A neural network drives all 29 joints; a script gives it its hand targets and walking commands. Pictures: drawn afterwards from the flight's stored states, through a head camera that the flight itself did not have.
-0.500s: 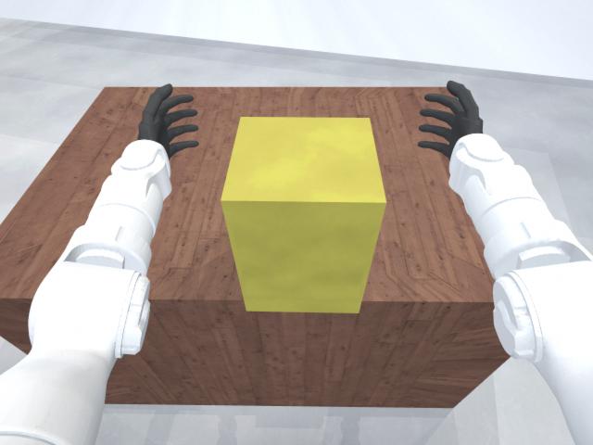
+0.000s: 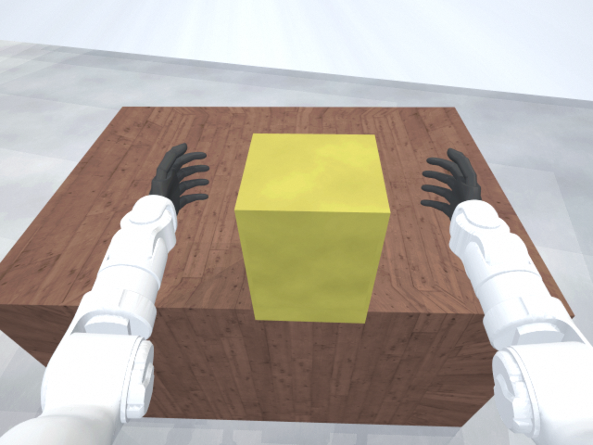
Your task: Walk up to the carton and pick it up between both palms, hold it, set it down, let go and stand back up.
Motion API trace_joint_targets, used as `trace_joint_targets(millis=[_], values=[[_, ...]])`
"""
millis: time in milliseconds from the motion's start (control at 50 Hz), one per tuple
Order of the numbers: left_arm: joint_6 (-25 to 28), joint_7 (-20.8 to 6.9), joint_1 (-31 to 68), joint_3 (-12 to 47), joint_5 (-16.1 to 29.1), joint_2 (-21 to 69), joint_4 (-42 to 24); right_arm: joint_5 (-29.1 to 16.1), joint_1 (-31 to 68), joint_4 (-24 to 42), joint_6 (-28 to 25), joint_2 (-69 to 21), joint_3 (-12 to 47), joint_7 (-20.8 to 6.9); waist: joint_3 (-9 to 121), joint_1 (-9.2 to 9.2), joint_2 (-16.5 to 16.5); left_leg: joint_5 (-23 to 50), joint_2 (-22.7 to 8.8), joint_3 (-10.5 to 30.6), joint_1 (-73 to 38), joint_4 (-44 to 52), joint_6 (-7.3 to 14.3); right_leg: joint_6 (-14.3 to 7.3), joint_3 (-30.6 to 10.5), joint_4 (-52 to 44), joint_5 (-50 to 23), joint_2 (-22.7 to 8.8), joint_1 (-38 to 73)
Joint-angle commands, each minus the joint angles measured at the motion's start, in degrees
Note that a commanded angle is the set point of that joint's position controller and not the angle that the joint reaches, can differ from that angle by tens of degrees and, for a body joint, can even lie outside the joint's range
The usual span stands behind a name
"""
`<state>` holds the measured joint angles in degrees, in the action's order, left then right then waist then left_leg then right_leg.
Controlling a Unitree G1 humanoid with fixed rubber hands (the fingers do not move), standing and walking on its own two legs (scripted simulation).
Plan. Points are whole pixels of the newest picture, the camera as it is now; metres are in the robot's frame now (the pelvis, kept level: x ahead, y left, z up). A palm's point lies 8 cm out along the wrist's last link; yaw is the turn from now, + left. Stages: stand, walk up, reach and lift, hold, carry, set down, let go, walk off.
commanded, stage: set down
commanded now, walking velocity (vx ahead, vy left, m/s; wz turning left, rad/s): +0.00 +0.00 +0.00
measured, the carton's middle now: (311, 232) +0.46 +0.02 +0.02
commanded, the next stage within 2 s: none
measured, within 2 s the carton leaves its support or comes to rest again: neither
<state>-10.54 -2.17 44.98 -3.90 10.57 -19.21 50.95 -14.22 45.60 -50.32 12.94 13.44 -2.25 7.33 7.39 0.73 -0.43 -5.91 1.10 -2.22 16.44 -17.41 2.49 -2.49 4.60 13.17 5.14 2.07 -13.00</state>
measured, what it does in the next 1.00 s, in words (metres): stands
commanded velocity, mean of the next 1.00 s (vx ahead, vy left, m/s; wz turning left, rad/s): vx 0.00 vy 0.00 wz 0.00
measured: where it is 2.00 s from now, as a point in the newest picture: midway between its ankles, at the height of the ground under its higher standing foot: outside the picture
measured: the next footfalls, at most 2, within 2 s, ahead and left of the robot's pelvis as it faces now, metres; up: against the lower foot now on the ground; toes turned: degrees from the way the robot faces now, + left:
none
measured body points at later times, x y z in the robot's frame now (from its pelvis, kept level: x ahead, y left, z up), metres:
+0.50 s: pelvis +0.00 +0.00 +0.00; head -0.01 +0.01 +0.45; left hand +0.36 +0.23 +0.07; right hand +0.37 -0.19 +0.07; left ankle +0.03 +0.09 -0.75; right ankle +0.01 -0.09 -0.75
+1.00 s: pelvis +0.01 +0.01 +0.00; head +0.00 +0.02 +0.45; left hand +0.29 +0.24 +0.01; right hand +0.29 -0.19 +0.00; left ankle +0.03 +0.09 -0.75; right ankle +0.01 -0.09 -0.75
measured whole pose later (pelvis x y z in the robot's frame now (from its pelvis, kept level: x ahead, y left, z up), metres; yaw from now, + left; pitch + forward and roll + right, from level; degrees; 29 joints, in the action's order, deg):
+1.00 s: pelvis +0.01 +0.01 +0.00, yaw -2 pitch +0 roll -1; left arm 11.2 -0.8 3.5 0.8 11.7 -14.9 33.3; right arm -11.0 2.5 -31.1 -7.3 8.0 0.2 4.6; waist 3.4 -3.0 -0.2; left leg -9.7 0.3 -4.2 10.9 -20.2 2.6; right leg -2.2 2.4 14.3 7.2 2.7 -7.3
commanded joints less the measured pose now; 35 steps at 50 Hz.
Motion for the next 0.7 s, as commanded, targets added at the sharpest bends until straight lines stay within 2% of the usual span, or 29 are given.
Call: trace_joint_targets(millis=[0,20,40,60,80,100,120,140,160,180,220,240,260,280,300,320,340,360,420,440,460,480,520,540,560,640,680], values=[[3.8,1.9,26.8,-2.5,1.6,-10.2,-13.2,0.8,27.5,15.1,-3.0,5.8,-1.9,-0.4,22.6,-1.6,-0.7,4.6,-3.3,4.4,-3.8,0.5,-1.7,-0.4,-5.4,2.1,-5.3,-3.1,9.2],[3.7,2.1,24.6,-1.9,1.4,-8.6,-11.5,0.8,25.6,13.7,-3.1,5.2,-0.8,-0.7,21.5,-1.39,-0.6,3.7,-3.4,4.1,-3.6,0.7,-1.4,-0.6,-5.6,2.5,-4.8,-3.5,9.5],[3.9,1.7,20.9,-2.7,0.4,-8.3,-9.8,0.7,21.3,12.7,-3.2,3.8,0.1,-0.5,20.8,-1.93,1.2,2.9,-3.4,3.7,-2.7,0.6,-0.6,0.0,-6.6,2.4,-5.7,-4.3,11.8],[4.4,1.8,21.5,-3.0,0.5,-8.7,-11.5,1.2,21.8,14.2,-3.8,4.7,-0.9,-0.3,23.5,-1.7,0.6,3.2,-3.4,3.7,-2.3,0.8,-0.2,0.1,-6.6,2.7,-7.0,-4.3,13.2],[4.5,1.6,18.0,-2.5,-0.4,-6.9,-11.1,0.9,17.9,11.7,-4.3,3.7,-0.3,-0.1,23.0,-1.57,-0.6,4.3,-3.4,3.6,-2.2,0.9,-0.3,-0.1,-7.4,2.7,-8.3,-4.9,14.3],[4.5,1.1,14.4,-3.3,-1.6,-6.8,-10.1,0.8,13.8,11.9,-5.2,2.9,0.1,0.5,23.1,-1.88,-0.3,5.0,-3.3,3.6,-2.5,0.7,-0.2,0.0,-7.9,2.5,-9.8,-5.3,16.2],[4.5,1.1,15.8,-3.5,-1.3,-6.8,-12.4,1.1,16.3,13.4,-5.5,3.8,-0.8,0.8,24.0,-1.8,-1.3,5.6,-3.2,4.0,-2.9,1.0,-0.6,-0.3,-7.3,2.5,-9.5,-4.6,15.1],[4.9,1.3,17.5,-3.2,-1.2,-7.4,-13.4,1.5,17.5,13.6,-5.6,3.9,-1.8,0.8,23.9,-1.5,-2.2,4.5,-3.2,3.8,-3.0,0.8,-0.8,-0.4,-7.1,2.4,-7.0,-4.4,12.6],[4.2,1.1,11.7,-2.9,-2.8,-5.4,-11.2,1.5,10.5,10.0,-5.4,2.5,0.0,0.7,20.4,-1.33,-2.6,5.2,-3.5,3.7,-4.8,0.9,-1.2,-1.0,-7.7,1.4,-6.9,-4.8,13.3],[3.8,0.8,9.6,-3.3,-3.1,-4.9,-12.3,1.3,9.0,10.2,-5.3,2.7,-0.5,0.9,18.0,-1.13,-3.2,5.2,-3.4,4.0,-5.6,1.3,-1.6,-1.1,-7.3,0.9,-6.8,-4.4,12.5],[4.3,1.0,14.9,-3.0,-1.9,-6.8,-14.8,2.3,13.8,12.6,-5.1,4.2,-2.8,1.0,16.5,-0.63,-3.4,0.8,-3.1,4.2,-4.2,1.4,-1.9,-0.9,-6.6,0.7,-1.5,-4.0,8.1],[4.4,1.1,10.1,-2.2,-2.8,-5.0,-12.6,2.6,8.4,9.7,-5.4,3.2,-2.4,0.7,13.8,-0.36,-3.7,-0.2,-3.7,4.1,-4.9,1.4,-2.0,-1.4,-7.1,0.6,0.0,-4.3,8.1],[5.2,1.0,9.3,-3.0,-2.1,-6.1,-13.9,2.9,8.4,13.5,-6.1,3.7,-3.4,0.8,13.9,-0.2,-1.6,0.5,-3.5,4.1,-5.2,1.2,-1.6,-1.0,-6.9,0.5,-1.3,-3.8,7.9],[6.1,1.0,10.3,-2.6,-1.5,-5.8,-14.6,3.4,9.8,14.6,-6.7,3.5,-3.5,0.7,13.5,-0.39,-1.9,0.5,-3.2,4.0,-4.2,1.0,-1.5,-0.9,-6.9,0.8,-1.4,-3.7,7.7],[6.9,0.9,6.5,-2.5,-2.2,-3.8,-13.3,3.5,5.8,13.7,-7.9,2.4,-3.0,0.6,12.9,-0.14,-1.9,1.2,-3.6,4.1,-4.5,0.9,-1.8,-1.3,-6.9,0.9,-2.5,-3.9,9.3],[8.0,0.8,7.3,-3.1,-1.7,-5.1,-14.1,4.1,7.1,15.6,-8.6,2.7,-3.6,0.5,13.7,-0.73,-1.7,1.4,-3.2,3.8,-4.6,0.7,-1.6,-1.1,-7.1,1.1,-2.0,-3.5,9.5],[9.1,0.7,2.5,-2.3,-1.9,-3.7,-13.9,3.6,1.5,14.9,-9.5,1.7,-2.9,0.3,12.8,-0.56,-1.7,2.7,-3.2,3.6,-6.3,0.4,-1.8,-1.6,-7.4,0.6,-2.8,-3.7,10.2],[10.5,0.7,3.9,-2.0,-1.2,-4.2,-15.8,4.0,2.9,17.0,-10.3,1.6,-2.8,0.3,14.5,-0.83,-1.4,3.3,-3.2,3.7,-6.4,0.2,-2.0,-1.4,-7.1,0.5,-3.2,-3.6,10.1],[13.7,1.0,0.8,-1.3,-0.5,-3.6,-16.3,3.6,-1.1,18.8,-12.1,0.6,-1.5,-0.3,13.9,-1.8,-1.6,3.9,-3.0,3.6,-7.1,-0.4,-1.8,-1.5,-7.5,0.7,-3.2,-3.5,9.0],[14.0,0.9,-1.5,-1.2,-0.2,-2.9,-16.1,3.3,-2.1,19.7,-12.4,0.3,-0.5,-0.7,14.1,-2.34,-1.0,3.8,-3.3,3.7,-7.4,-0.3,-2.0,-1.6,-7.6,0.5,-2.9,-3.6,9.6],[14.4,1.2,-4.5,-0.2,-0.5,-2.6,-18.6,3.1,-6.3,19.0,-12.8,0.2,-0.7,-1.0,13.8,-2.03,-2.6,4.8,-3.4,3.7,-8.5,-0.1,-2.4,-1.8,-7.5,0.5,-3.5,-3.1,9.6],[14.5,1.3,-5.4,-0.7,-0.4,-2.5,-18.9,2.8,-6.3,20.3,-13.4,0.8,-0.4,-1.2,13.7,-2.7,-2.7,5.9,-3.6,4.0,-8.6,0.0,-2.5,-1.9,-7.3,0.4,-4.3,-2.9,9.9],[15.2,1.5,-6.2,-0.1,0.5,-3.1,-20.6,3.2,-7.1,23.8,-14.0,0.8,-0.5,-1.1,14.4,-2.31,-1.0,5.9,-3.4,3.7,-8.0,-0.5,-2.5,-1.4,-7.4,0.5,-4.4,-3.0,9.6],[15.4,1.6,-8.8,-0.1,0.4,-2.8,-21.3,3.0,-10.1,23.7,-14.3,0.7,-0.6,-1.1,13.7,-2.44,-1.6,7.0,-3.5,3.8,-8.6,-0.6,-2.7,-1.5,-7.6,0.4,-5.1,-2.9,9.3],[15.8,1.8,-7.7,-0.1,1.2,-3.0,-23.0,3.0,-8.7,26.3,-14.8,1.1,-0.6,-1.0,14.6,-2.96,-1.3,6.8,-3.5,3.8,-8.0,-0.6,-2.8,-1.4,-7.5,0.4,-5.0,-2.7,9.6],[17.3,2.1,-15.7,1.1,0.0,-3.0,-25.3,2.5,-17.4,27.2,-16.4,0.3,0.1,-1.7,13.4,-3.98,-2.6,8.1,-3.6,3.4,-7.6,-0.7,-3.1,-1.6,-8.1,1.0,-6.1,-2.9,10.6],[17.6,2.1,-18.1,1.4,-0.2,-2.3,-25.1,2.5,-20.1,26.0,-17.1,0.6,0.4,-1.9,12.1,-3.63,-3.0,10.7,-3.5,3.2,-8.7,-1.1,-3.7,-1.5,-7.9,0.4,-7.3,-2.6,10.0]])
